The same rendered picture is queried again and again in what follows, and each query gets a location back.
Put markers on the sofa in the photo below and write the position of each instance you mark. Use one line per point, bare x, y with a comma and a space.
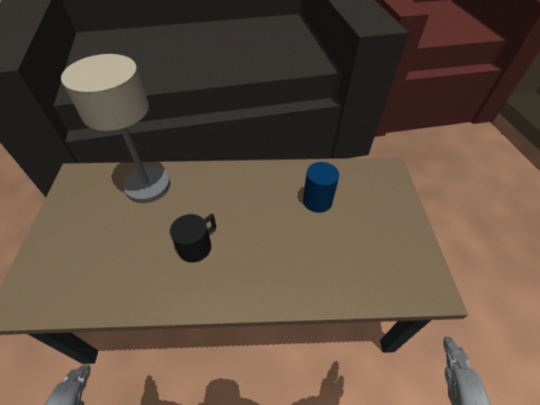
224, 79

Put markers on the right robot hand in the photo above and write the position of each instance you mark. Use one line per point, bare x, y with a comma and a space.
464, 385

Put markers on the coffee table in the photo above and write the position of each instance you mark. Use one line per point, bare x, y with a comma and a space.
96, 261

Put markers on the left robot hand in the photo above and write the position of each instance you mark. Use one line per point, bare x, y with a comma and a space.
69, 392

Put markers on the armchair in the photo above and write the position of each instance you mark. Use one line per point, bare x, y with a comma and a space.
461, 61

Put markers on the bookshelf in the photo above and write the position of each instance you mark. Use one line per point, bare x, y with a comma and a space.
522, 109

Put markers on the desk lamp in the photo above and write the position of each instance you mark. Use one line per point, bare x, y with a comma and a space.
108, 94

